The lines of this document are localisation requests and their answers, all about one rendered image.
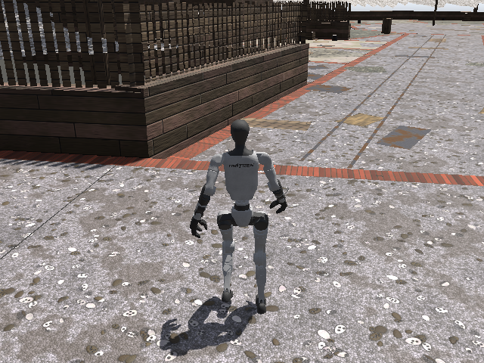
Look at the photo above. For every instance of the robot shin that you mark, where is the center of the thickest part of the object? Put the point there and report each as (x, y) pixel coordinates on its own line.
(227, 267)
(261, 278)

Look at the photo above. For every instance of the robot left upper arm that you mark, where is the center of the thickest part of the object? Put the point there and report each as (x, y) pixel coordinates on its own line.
(212, 174)

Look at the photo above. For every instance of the right robot forearm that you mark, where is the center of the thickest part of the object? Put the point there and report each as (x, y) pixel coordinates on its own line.
(279, 194)

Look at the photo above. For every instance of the right robot hand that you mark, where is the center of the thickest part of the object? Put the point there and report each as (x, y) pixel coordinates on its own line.
(283, 206)

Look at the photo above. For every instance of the left robot hand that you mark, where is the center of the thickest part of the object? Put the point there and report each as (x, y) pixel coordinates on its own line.
(194, 226)

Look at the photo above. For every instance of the robot right upper arm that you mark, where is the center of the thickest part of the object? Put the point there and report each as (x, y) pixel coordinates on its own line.
(269, 170)

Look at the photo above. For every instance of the left robot forearm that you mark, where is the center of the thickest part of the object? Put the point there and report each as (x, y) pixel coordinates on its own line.
(201, 205)

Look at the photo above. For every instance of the robot right shin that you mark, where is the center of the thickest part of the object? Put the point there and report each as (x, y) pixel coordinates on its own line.
(261, 278)

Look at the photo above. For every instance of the robot left shin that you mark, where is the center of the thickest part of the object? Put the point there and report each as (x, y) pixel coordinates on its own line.
(227, 267)

